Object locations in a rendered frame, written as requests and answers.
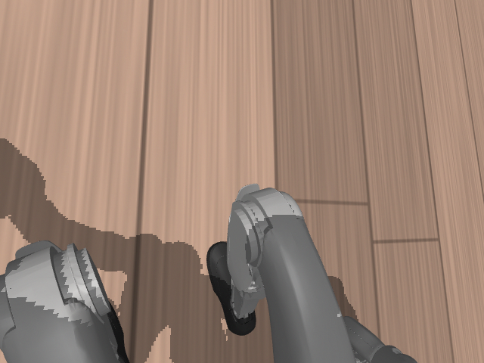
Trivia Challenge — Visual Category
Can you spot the right robot foot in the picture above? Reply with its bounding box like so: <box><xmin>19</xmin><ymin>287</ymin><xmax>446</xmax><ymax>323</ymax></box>
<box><xmin>206</xmin><ymin>242</ymin><xmax>256</xmax><ymax>336</ymax></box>

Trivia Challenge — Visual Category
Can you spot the right robot hand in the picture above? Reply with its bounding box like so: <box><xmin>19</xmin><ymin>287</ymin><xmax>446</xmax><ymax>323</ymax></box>
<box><xmin>343</xmin><ymin>316</ymin><xmax>385</xmax><ymax>363</ymax></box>

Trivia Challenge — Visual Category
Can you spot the left robot foot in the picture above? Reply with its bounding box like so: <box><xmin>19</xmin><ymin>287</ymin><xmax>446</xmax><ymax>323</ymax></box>
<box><xmin>107</xmin><ymin>302</ymin><xmax>129</xmax><ymax>363</ymax></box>

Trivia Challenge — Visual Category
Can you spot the right robot arm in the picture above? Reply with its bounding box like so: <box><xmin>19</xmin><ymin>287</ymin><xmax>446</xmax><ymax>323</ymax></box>
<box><xmin>371</xmin><ymin>345</ymin><xmax>417</xmax><ymax>363</ymax></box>

